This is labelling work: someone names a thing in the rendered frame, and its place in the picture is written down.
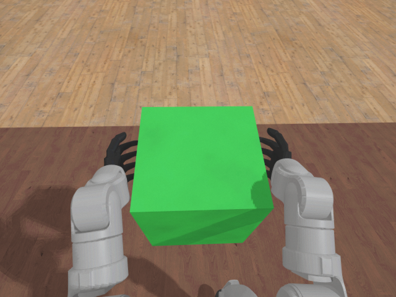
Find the robot left hand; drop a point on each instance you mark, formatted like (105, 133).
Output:
(114, 151)

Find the robot left forearm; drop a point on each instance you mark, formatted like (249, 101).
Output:
(96, 234)

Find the right robot thigh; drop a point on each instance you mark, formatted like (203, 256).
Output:
(236, 290)

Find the robot right forearm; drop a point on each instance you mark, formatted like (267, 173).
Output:
(309, 217)

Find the right robot upper arm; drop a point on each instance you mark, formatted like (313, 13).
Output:
(307, 290)

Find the robot right hand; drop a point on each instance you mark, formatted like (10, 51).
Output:
(280, 149)

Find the carton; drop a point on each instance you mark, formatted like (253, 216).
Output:
(200, 175)

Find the right robot shin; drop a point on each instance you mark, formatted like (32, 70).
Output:
(231, 282)

